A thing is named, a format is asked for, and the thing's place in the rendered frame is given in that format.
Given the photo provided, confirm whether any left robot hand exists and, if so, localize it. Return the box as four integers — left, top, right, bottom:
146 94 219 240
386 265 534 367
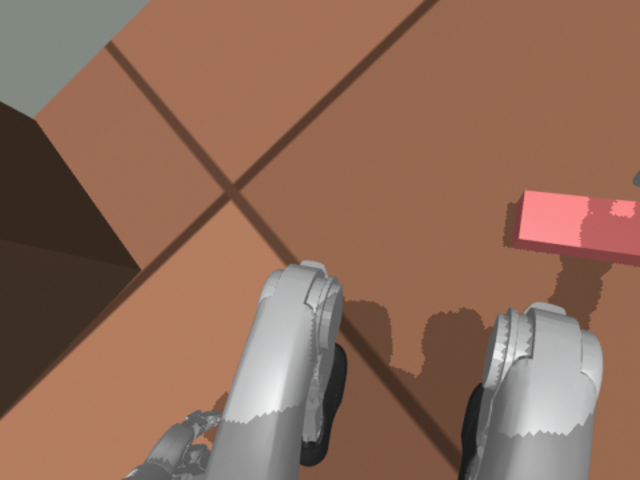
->
143 410 222 480

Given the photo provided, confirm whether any left robot foot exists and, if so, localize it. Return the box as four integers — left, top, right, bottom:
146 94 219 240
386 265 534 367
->
300 343 347 467

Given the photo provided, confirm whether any carton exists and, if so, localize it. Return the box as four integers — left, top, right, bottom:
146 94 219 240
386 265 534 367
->
511 190 640 266

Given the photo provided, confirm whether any left robot arm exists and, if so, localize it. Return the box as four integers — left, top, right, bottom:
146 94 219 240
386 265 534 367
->
122 463 172 480

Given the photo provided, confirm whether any right robot foot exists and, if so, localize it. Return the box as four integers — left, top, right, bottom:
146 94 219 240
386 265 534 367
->
458 382 484 480

